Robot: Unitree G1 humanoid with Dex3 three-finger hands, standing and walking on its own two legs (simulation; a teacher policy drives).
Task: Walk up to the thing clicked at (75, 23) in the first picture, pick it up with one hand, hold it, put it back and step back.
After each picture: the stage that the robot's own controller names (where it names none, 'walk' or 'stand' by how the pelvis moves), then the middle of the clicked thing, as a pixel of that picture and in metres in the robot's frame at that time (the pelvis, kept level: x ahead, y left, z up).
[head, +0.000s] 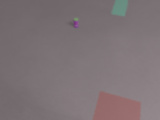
stand; (76, 22) +1.77 +0.13 -0.72
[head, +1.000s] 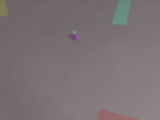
walk; (75, 35) +1.64 +0.24 -0.70
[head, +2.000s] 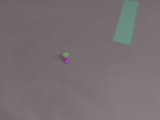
walk; (66, 58) +1.09 +0.27 -0.72
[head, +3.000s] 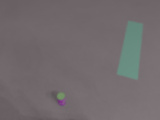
walk; (61, 99) +0.64 +0.21 -0.70
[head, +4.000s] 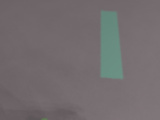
stand; out of the picture +0.36 +0.28 -0.69
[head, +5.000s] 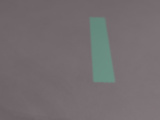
stand; out of the picture +0.34 +0.29 -0.72
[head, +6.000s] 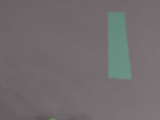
stand; out of the picture +0.37 +0.28 -0.69
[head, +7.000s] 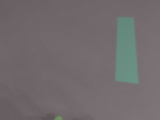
stand; out of the picture +0.41 +0.26 -0.70
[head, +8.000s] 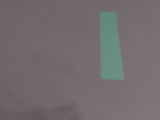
stand; out of the picture +0.33 +0.30 -0.68
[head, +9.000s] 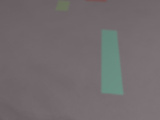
stand; out of the picture +0.36 +0.28 -0.72
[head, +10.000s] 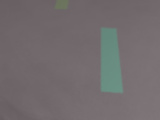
stand; out of the picture +0.36 +0.29 -0.73
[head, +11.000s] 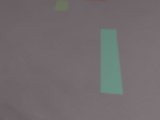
stand; out of the picture +0.35 +0.29 -0.73
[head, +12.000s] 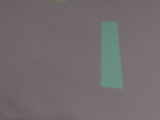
go down; out of the picture +0.35 +0.29 -0.72
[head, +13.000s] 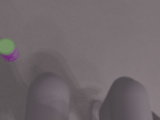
go down; (8, 50) +0.44 +0.31 -0.29
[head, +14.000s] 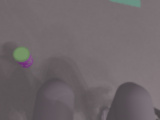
approach; (24, 57) +0.43 +0.29 -0.31
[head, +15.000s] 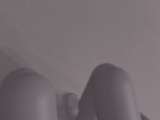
close in; out of the picture +0.42 +0.32 -0.22
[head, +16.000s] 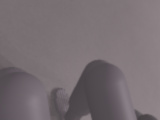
close in; out of the picture +0.41 +0.34 -0.22
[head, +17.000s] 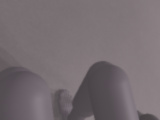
close; out of the picture +0.41 +0.34 -0.22
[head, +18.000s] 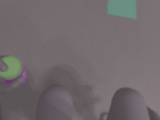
lift; (13, 73) +0.34 +0.26 -0.07
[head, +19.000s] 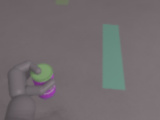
hold; (44, 82) +0.34 +0.16 +0.04
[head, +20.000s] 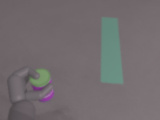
hold; (42, 86) +0.34 +0.16 +0.00
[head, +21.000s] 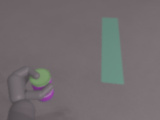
hold; (42, 85) +0.34 +0.16 +0.00
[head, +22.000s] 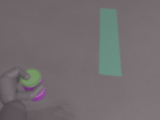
crouch; (33, 85) +0.35 +0.19 -0.03
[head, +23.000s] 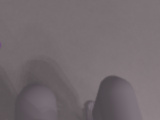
lower; out of the picture +0.47 +0.28 -0.10
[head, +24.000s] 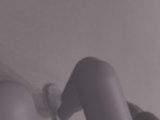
lower; out of the picture +0.43 +0.32 -0.24
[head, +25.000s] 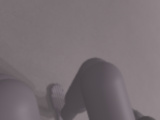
lower; out of the picture +0.43 +0.34 -0.23
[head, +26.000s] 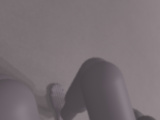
lower; out of the picture +0.43 +0.34 -0.23
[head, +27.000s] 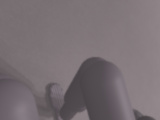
lower; out of the picture +0.43 +0.34 -0.23
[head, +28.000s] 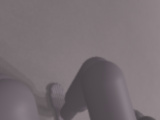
open; out of the picture +0.43 +0.34 -0.23
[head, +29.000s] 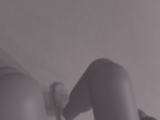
rise; out of the picture +0.43 +0.33 -0.23
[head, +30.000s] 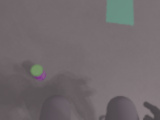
walk; (38, 72) +0.45 +0.26 -0.45
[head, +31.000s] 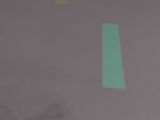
stand; out of the picture +0.39 +0.25 -0.66
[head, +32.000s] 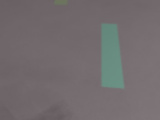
stand; out of the picture +0.39 +0.25 -0.67
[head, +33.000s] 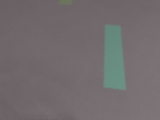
stand; out of the picture +0.40 +0.24 -0.69
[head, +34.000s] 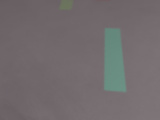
stand; out of the picture +0.40 +0.26 -0.72
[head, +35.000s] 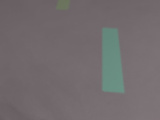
stand; out of the picture +0.38 +0.27 -0.73
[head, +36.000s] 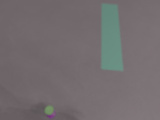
walk; (50, 112) +0.42 +0.23 -0.70
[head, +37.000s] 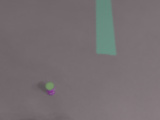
walk; (50, 88) +0.61 +0.24 -0.71
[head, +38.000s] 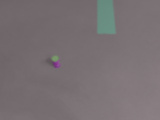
walk; (56, 61) +0.90 +0.34 -0.70
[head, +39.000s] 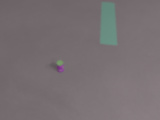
stand; (60, 66) +0.99 +0.25 -0.71
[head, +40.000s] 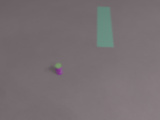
stand; (58, 69) +1.02 +0.26 -0.73
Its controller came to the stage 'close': yes
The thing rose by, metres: 0.71
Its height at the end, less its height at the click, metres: +0.00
